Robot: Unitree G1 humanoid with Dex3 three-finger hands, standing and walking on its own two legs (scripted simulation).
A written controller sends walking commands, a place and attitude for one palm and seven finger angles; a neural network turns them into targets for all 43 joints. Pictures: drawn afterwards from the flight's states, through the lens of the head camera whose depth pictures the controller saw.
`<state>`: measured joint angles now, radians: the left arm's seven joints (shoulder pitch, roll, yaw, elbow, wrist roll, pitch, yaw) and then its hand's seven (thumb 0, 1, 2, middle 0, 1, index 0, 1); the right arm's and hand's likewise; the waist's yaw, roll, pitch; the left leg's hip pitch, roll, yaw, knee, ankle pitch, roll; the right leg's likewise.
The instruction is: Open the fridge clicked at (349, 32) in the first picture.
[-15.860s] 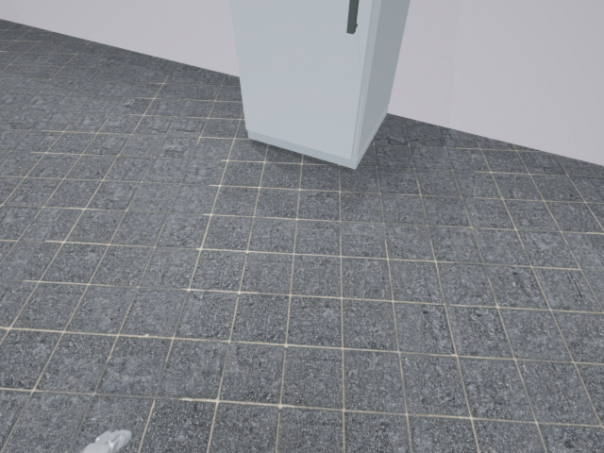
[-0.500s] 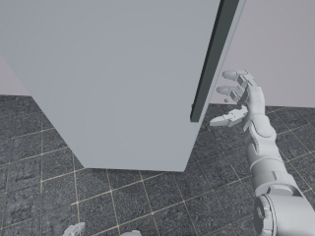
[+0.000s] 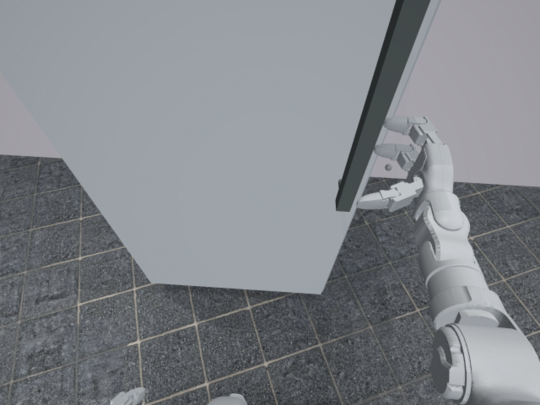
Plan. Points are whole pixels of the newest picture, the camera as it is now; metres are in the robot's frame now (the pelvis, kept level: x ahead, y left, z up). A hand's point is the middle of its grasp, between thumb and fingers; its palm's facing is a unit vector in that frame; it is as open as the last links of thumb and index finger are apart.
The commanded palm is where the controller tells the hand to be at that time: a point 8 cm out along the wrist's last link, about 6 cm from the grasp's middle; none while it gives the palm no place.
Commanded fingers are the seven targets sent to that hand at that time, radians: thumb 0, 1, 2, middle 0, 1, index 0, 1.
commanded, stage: feel for the door with the fingertips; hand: right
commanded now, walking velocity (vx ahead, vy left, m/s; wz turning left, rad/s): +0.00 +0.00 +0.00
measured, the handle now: (372, 101) +0.50 -0.07 +0.18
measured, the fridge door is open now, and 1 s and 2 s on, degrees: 0 0 0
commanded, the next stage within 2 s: slide the fingers in behind the handle in 0.20 s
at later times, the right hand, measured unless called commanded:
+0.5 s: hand (384, 162) +0.46 -0.10 +0.11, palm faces -0.06 +1.00 +0.00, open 13.9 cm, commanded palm +0.44 -0.15 +0.11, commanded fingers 0.00 0.50 -0.30 0.30 1.20 0.30 1.20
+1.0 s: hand (364, 163) +0.46 -0.07 +0.11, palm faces -0.08 +1.00 -0.01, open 14.0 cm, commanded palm +0.43 -0.13 +0.11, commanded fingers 0.00 0.50 -0.30 0.30 1.20 0.30 1.20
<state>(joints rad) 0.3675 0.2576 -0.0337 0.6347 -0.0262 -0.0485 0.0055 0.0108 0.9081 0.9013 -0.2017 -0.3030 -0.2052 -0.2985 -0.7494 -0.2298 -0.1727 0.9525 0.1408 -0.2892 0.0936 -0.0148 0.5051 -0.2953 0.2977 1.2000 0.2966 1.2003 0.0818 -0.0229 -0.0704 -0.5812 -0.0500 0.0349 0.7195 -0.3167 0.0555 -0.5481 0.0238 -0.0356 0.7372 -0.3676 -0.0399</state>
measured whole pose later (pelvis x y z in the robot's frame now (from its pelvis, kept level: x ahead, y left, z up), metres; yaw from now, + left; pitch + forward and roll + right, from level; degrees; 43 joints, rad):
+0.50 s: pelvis +0.00 +0.00 +0.00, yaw +0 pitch +11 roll +0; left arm 0.38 0.26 -0.03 0.64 -0.02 -0.04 -0.01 0.01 0.91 0.90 -0.20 -0.30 -0.21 -0.30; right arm -0.81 -0.22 -0.18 1.03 0.13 -0.32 0.09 -0.01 0.50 -0.30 0.32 1.22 0.32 1.22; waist 0.09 -0.03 -0.08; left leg -0.61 -0.05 0.04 0.74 -0.33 0.05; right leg -0.58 0.03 -0.03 0.76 -0.38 -0.04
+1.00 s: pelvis +0.00 +0.00 +0.00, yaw +0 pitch +11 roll +0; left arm 0.36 0.25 -0.03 0.62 -0.01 -0.03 -0.01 0.01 0.91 0.90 -0.20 -0.30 -0.21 -0.30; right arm -0.77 -0.16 -0.14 0.96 0.11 -0.30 0.02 -0.01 0.50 -0.30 0.30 1.20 0.30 1.20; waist 0.09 -0.03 -0.08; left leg -0.60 -0.05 0.03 0.73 -0.33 0.05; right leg -0.56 0.03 -0.04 0.74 -0.37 -0.04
